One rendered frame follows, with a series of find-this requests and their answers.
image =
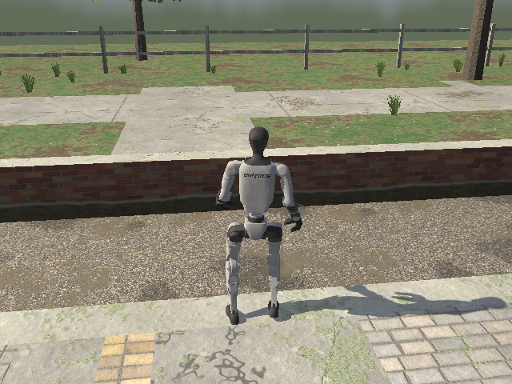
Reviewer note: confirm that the robot right upper arm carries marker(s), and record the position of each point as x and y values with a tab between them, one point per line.
283	171

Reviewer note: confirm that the left robot foot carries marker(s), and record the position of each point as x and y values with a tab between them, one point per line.
234	318

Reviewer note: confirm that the robot left thigh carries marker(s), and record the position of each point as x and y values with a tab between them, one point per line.
235	234

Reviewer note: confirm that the robot right forearm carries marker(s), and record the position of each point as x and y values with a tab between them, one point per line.
294	211

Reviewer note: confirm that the left robot hand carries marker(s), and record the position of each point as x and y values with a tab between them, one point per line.
221	206

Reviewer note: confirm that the right robot hand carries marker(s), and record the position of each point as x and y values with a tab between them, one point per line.
298	224

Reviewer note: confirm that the robot left upper arm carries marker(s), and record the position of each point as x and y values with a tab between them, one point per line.
232	169

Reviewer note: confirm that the robot left forearm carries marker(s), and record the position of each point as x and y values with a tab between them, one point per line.
219	201

